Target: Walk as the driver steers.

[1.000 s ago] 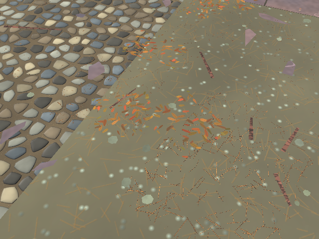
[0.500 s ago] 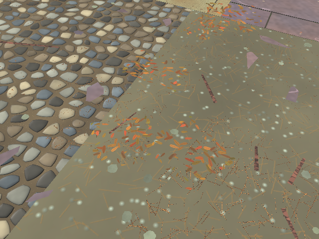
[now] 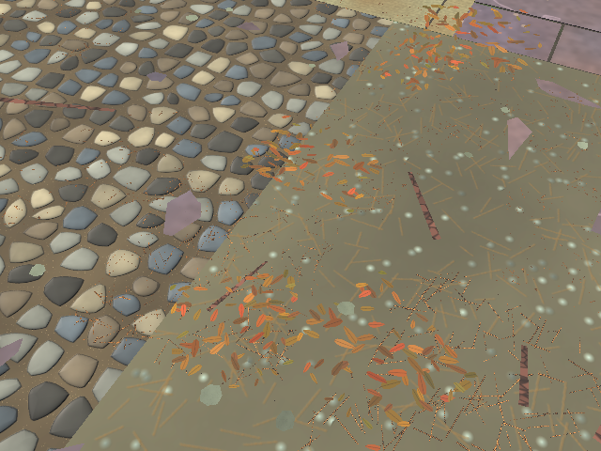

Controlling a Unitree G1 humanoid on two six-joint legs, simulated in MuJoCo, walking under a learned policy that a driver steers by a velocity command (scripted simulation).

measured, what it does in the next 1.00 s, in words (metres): walks ahead, turning left: left foot, then right foot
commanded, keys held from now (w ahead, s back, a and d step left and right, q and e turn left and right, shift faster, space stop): w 0.10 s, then w+q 0.42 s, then q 0.48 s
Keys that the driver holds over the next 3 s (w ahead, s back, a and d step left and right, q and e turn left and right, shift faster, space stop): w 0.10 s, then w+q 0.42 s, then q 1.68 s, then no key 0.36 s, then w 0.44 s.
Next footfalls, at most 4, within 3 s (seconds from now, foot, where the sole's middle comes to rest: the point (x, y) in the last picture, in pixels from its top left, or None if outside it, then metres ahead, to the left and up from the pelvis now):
0.36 left None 0.38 0.17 -0.78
0.84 right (288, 374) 0.66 0.07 -0.78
1.28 left None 0.47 0.26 -0.78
1.76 right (270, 388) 0.63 0.11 -0.78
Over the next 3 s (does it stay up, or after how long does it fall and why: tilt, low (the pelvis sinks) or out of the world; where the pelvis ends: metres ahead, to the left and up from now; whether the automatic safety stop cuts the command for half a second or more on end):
stays up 0.46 0.29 0.00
